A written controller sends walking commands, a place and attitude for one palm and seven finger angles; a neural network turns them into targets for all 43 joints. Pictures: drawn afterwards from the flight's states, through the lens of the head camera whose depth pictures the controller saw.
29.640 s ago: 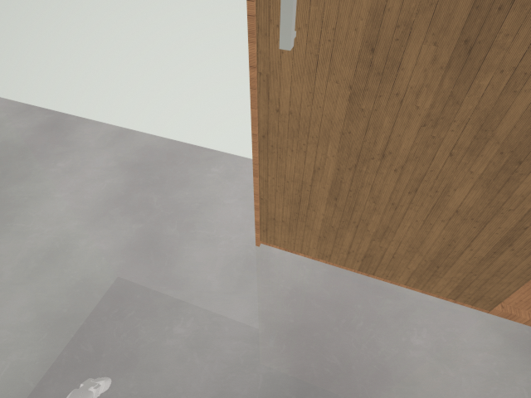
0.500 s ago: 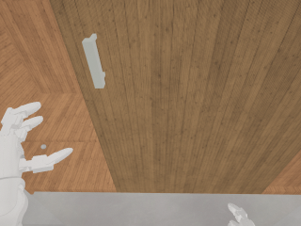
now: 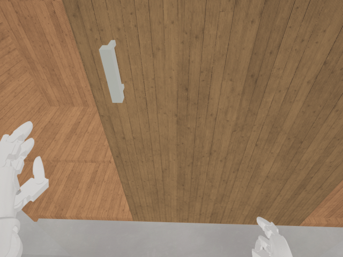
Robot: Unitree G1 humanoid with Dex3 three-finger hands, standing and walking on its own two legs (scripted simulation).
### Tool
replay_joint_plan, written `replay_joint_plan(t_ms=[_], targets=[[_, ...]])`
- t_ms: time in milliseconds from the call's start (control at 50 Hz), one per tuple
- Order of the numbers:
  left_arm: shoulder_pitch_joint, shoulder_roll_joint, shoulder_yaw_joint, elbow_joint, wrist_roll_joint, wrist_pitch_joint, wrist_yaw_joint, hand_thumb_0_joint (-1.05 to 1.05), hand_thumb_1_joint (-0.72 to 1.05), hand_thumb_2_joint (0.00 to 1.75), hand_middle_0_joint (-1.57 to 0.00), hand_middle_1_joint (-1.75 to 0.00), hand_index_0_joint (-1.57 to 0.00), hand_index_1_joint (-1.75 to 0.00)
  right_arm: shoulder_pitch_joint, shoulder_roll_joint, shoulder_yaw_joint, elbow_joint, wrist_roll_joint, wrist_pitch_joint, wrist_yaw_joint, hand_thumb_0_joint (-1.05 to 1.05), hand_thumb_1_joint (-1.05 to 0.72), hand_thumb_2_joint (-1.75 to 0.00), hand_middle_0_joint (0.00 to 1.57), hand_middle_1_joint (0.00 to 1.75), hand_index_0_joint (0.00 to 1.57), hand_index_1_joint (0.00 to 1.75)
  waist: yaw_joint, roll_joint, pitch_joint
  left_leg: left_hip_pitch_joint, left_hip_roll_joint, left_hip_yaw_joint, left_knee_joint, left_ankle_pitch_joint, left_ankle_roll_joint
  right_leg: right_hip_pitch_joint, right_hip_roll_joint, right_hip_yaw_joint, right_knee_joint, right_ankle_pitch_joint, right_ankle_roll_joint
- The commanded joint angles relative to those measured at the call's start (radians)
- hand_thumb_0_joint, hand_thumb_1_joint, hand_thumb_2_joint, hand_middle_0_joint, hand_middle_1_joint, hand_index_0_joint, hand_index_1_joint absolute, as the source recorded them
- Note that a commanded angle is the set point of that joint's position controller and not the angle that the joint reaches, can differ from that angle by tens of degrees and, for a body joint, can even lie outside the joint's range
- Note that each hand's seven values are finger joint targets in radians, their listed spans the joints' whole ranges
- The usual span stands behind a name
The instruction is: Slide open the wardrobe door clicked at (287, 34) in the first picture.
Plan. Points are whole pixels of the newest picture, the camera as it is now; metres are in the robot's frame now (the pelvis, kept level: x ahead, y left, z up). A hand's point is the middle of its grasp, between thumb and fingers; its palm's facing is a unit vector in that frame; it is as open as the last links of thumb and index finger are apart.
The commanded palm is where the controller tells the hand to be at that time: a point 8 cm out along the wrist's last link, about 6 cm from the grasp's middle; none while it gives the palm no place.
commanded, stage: draw the hand back to the body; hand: left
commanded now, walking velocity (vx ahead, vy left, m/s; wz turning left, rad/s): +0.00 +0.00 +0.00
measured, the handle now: (115, 71) +0.47 +0.22 +0.23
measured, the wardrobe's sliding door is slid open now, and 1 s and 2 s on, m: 0.59 0.59 0.59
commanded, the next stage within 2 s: step back with the hand held close in 0.20 s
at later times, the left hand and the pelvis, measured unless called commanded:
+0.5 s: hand (47, 176) +0.19 +0.26 +0.16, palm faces +0.45 -0.79 -0.43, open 7.4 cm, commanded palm +0.13 +0.30 +0.17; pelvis -0.01 +0.00 +0.00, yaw +0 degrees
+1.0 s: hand (5, 220) +0.11 +0.30 +0.14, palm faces +0.48 -0.76 -0.44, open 7.4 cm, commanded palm +0.05 +0.33 +0.17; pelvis -0.08 +0.02 -0.02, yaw +3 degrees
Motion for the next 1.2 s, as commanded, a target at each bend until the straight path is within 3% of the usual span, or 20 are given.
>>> replay_joint_plan(t_ms=[0,280,300,320,340,360,420,460,500,600,680,740,820,900,940,960,1040,1100,1140,1180], targets=[[-0.138,0.183,0.102,-0.195,-0.002,-0.061,0.016,0.0,0.9,0.9,-0.2,-0.3,-0.2,-0.3,-0.133,-0.107,-0.035,-0.156,-0.004,-0.05,-0.013,0.0,-0.9,-0.9,0.2,0.3,0.2,0.3,-0.02,0.004,-0.026,-0.022,0.034,-0.062,-0.084,0.163,-0.024,-0.027,0.009,0.045,-0.06,0.114,-0.018],[-0.112,0.195,0.117,-0.188,-0.005,-0.068,0.015,0.0,0.9,0.9,-0.2,-0.3,-0.2,-0.3,-0.144,-0.1,-0.034,-0.153,-0.006,-0.054,-0.016,0.0,-0.9,-0.9,0.2,0.3,0.2,0.3,-0.013,0.01,-0.017,-0.021,0.03,-0.053,-0.083,0.146,-0.016,-0.016,0.005,0.052,-0.081,0.111,-0.015],[-0.149,0.229,0.151,-0.197,-0.008,-0.071,0.019,0.0,0.9,0.9,-0.2,-0.3,-0.2,-0.3,-0.142,-0.103,-0.037,-0.15,-0.005,-0.052,-0.018,0.0,-0.9,-0.9,0.2,0.3,0.2,0.3,-0.014,0.003,-0.029,-0.02,0.03,-0.053,-0.083,0.141,-0.017,-0.01,0.006,0.052,-0.085,0.104,-0.015],[-0.258,0.332,0.251,-0.263,0.002,-0.113,0.028,0.0,0.9,0.9,-0.2,-0.3,-0.2,-0.3,-0.143,-0.123,-0.035,-0.199,0.008,-0.028,-0.013,0.0,-0.9,-0.9,0.2,0.3,0.2,0.3,-0.052,-0.008,0.057,-0.126,0.053,-0.076,-0.039,0.069,0.008,-0.114,-0.049,0.142,-0.135,0.113,-0.012],[-0.242,0.323,0.246,-0.221,0.007,-0.13,0.027,0.0,0.9,0.9,-0.2,-0.3,-0.2,-0.3,-0.139,-0.106,-0.03,-0.178,0.007,-0.017,-0.015,0.0,-0.9,-0.9,0.2,0.3,0.2,0.3,-0.055,-0.032,0.066,-0.125,0.049,-0.088,-0.022,0.038,0.006,-0.141,-0.08,0.155,-0.155,0.087,-0.021],[-0.127,0.243,0.179,-0.169,0.01,-0.125,0.02,0.0,0.9,0.9,-0.2,-0.3,-0.2,-0.3,-0.143,-0.1,-0.03,-0.171,0.0,-0.009,-0.014,0.0,-0.9,-0.9,0.2,0.3,0.2,0.3,-0.061,-0.071,0.049,-0.1,0.049,-0.083,0.002,0.077,0.009,-0.169,-0.092,0.163,-0.155,0.12,-0.021],[-0.016,0.183,0.125,-0.16,0.014,-0.122,0.015,0.0,0.9,0.9,-0.2,-0.3,-0.2,-0.3,-0.119,-0.115,-0.042,-0.198,0.002,0.014,-0.006,0.0,-0.9,-0.9,0.2,0.3,0.2,0.3,-0.065,-0.053,-0.051,-0.078,0.056,-0.068,0.033,0.172,0.006,-0.153,-0.104,0.142,-0.108,0.208,-0.012],[0.036,0.194,0.138,-0.191,0.015,-0.127,0.021,0.0,0.9,0.9,-0.2,-0.3,-0.2,-0.3,-0.112,-0.121,-0.05,-0.211,0.004,0.025,-0.008,0.0,-0.9,-0.9,0.2,0.3,0.2,0.3,-0.068,-0.006,-0.129,-0.06,0.069,-0.065,0.028,0.269,0.005,-0.115,-0.092,0.12,-0.055,0.305,-0.002],[0.059,0.227,0.17,-0.234,0.015,-0.13,0.029,0.0,0.9,0.9,-0.2,-0.3,-0.2,-0.3,-0.107,-0.127,-0.057,-0.229,0.007,0.04,-0.011,0.0,-0.9,-0.9,0.2,0.3,0.2,0.3,-0.066,-0.027,-0.186,-0.073,0.078,-0.075,0.025,0.341,0.004,-0.074,-0.077,0.104,-0.008,0.364,0.003],[0.083,0.289,0.24,-0.311,0.009,-0.145,0.041,0.0,0.9,0.9,-0.2,-0.3,-0.2,-0.3,-0.108,-0.121,-0.062,-0.265,0.012,0.063,-0.025,0.0,-0.9,-0.9,0.2,0.3,0.2,0.3,-0.066,-0.039,-0.213,-0.13,0.094,-0.096,0.014,0.372,0.007,-0.043,-0.055,0.101,0.06,0.408,0.008],[0.091,0.282,0.243,-0.292,0.011,-0.152,0.045,0.0,0.9,0.9,-0.2,-0.3,-0.2,-0.3,-0.101,-0.129,-0.063,-0.271,0.011,0.06,-0.032,0.0,-0.9,-0.9,0.2,0.3,0.2,0.3,-0.064,0.012,-0.176,-0.232,0.116,-0.124,-0.026,0.279,0.017,-0.02,-0.032,0.102,0.1,0.344,0.015],[0.077,0.258,0.229,-0.255,0.02,-0.157,0.043,0.0,0.9,0.9,-0.2,-0.3,-0.2,-0.3,-0.1,-0.143,-0.067,-0.268,0.011,0.048,-0.033,0.0,-0.9,-0.9,0.2,0.3,0.2,0.3,-0.065,0.046,-0.119,-0.361,0.135,-0.151,-0.08,0.074,0.037,0.008,-0.012,0.106,0.12,0.232,0.019],[0.03,0.227,0.205,-0.219,0.044,-0.174,0.041,0.0,0.9,0.9,-0.2,-0.3,-0.2,-0.3,-0.088,-0.151,-0.066,-0.263,0.017,0.024,-0.031,0.0,-0.9,-0.9,0.2,0.3,0.2,0.3,-0.071,0.044,-0.054,-0.594,0.166,-0.201,-0.155,-0.324,0.071,0.084,0.001,0.117,0.185,0.104,0.019],[-0.051,0.221,0.191,-0.23,0.073,-0.197,0.04,0.0,0.9,0.9,-0.2,-0.3,-0.2,-0.3,-0.075,-0.157,-0.07,-0.262,0.011,-0.001,-0.029,0.0,-0.9,-0.9,0.2,0.3,0.2,0.3,-0.075,0.029,-0.008,-0.712,0.176,-0.232,-0.161,-0.51,0.09,0.085,0.009,0.135,0.199,-0.031,0.018],[-0.076,0.262,0.223,-0.261,0.084,-0.214,0.044,0.0,0.9,0.9,-0.2,-0.3,-0.2,-0.3,-0.078,-0.161,-0.076,-0.26,0.003,-0.014,-0.029,0.0,-0.9,-0.9,0.2,0.3,0.2,0.3,-0.073,0.03,-0.012,-0.718,0.167,-0.243,-0.141,-0.543,0.096,0.062,0.011,0.164,0.181,-0.089,0.011],[-0.067,0.244,0.211,-0.257,0.083,-0.221,0.043,0.0,0.9,0.9,-0.2,-0.3,-0.2,-0.3,-0.071,-0.149,-0.073,-0.258,0.003,-0.02,-0.028,0.0,-0.9,-0.9,0.2,0.3,0.2,0.3,-0.076,0.012,-0.016,-0.7,0.153,-0.235,-0.113,-0.528,0.091,0.04,0.002,0.178,0.164,-0.097,0.003],[-0.032,0.291,0.255,-0.327,0.073,-0.255,0.045,0.0,0.9,0.9,-0.2,-0.3,-0.2,-0.3,-0.056,-0.143,-0.077,-0.246,-0.007,-0.042,-0.016,0.0,-0.9,-0.9,0.2,0.3,0.2,0.3,-0.084,-0.02,-0.064,-0.517,0.092,-0.193,0.018,-0.399,0.058,-0.13,-0.044,0.271,0.07,-0.104,-0.035],[-0.033,0.266,0.233,-0.335,0.06,-0.267,0.049,0.0,0.9,0.9,-0.2,-0.3,-0.2,-0.3,-0.035,-0.128,-0.073,-0.227,-0.007,-0.053,-0.01,0.0,-0.9,-0.9,0.2,0.3,0.2,0.3,-0.094,-0.057,-0.07,-0.421,0.071,-0.17,0.08,-0.338,0.035,-0.236,-0.074,0.286,0.022,-0.137,-0.046],[-0.046,0.262,0.232,-0.318,0.058,-0.269,0.053,0.0,0.9,0.9,-0.2,-0.3,-0.2,-0.3,-0.038,-0.135,-0.077,-0.217,-0.008,-0.061,-0.014,0.0,-0.9,-0.9,0.2,0.3,0.2,0.3,-0.097,-0.015,-0.071,-0.414,0.092,-0.19,0.034,-0.342,0.037,-0.245,-0.045,0.257,0.05,-0.12,-0.03],[-0.054,0.244,0.231,-0.306,0.066,-0.274,0.053,0.0,0.9,0.9,-0.2,-0.3,-0.2,-0.3,-0.045,-0.147,-0.077,-0.217,-0.003,-0.072,-0.021,0.0,-0.9,-0.9,0.2,0.3,0.2,0.3,-0.091,0.098,-0.076,-0.56,0.176,-0.275,-0.118,-0.459,0.069,-0.101,0.031,0.176,0.231,-0.042,0.007]])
